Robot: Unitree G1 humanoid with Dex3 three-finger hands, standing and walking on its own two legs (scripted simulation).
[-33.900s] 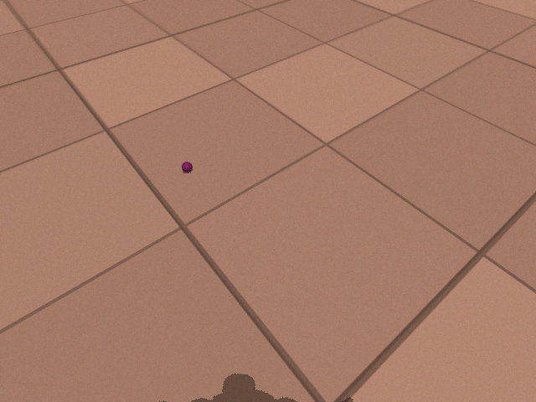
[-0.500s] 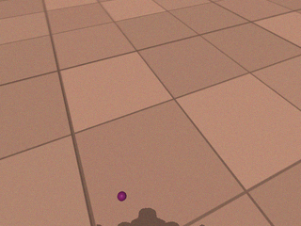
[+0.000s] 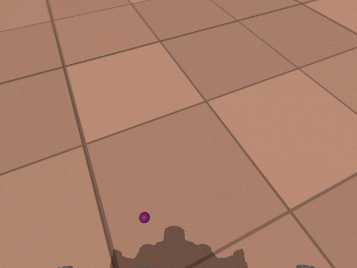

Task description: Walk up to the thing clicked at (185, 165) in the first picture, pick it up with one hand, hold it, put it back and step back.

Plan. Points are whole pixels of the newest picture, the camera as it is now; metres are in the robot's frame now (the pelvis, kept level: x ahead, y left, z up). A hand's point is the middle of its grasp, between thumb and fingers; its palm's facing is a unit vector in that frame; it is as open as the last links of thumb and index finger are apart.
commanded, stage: step back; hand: left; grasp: from above
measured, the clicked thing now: (144, 217) +0.43 +0.20 -0.75
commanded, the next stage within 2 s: none
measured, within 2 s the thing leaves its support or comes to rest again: neither
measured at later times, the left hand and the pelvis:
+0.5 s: hand out of the picture +0.05 +0.31 -0.18, palm faces -0.09 -0.92 -0.38, open 7.3 cm; pelvis -0.08 +0.05 -0.02, yaw -3 degrees
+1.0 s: hand out of the picture -0.07 +0.34 -0.17, palm faces -0.01 -0.92 -0.39, open 7.4 cm; pelvis -0.21 +0.08 -0.02, yaw +0 degrees
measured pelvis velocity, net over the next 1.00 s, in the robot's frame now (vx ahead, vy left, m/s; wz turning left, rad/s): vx -0.21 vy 0.08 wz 0.00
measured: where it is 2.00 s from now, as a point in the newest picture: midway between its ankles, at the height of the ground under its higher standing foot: outside the picture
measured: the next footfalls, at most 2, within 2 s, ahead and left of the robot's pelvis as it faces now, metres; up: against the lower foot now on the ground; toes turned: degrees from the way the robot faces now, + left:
right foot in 0.58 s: -0.08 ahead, -0.08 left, +0.00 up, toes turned -2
left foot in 0.92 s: -0.16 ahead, +0.18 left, +0.00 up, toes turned -2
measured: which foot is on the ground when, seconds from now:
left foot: down 0.00-0.60, up 0.62-0.90, down 0.92-1.00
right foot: down 0.00-0.18, up 0.20-0.56, down 0.58-0.94, up 0.96-1.00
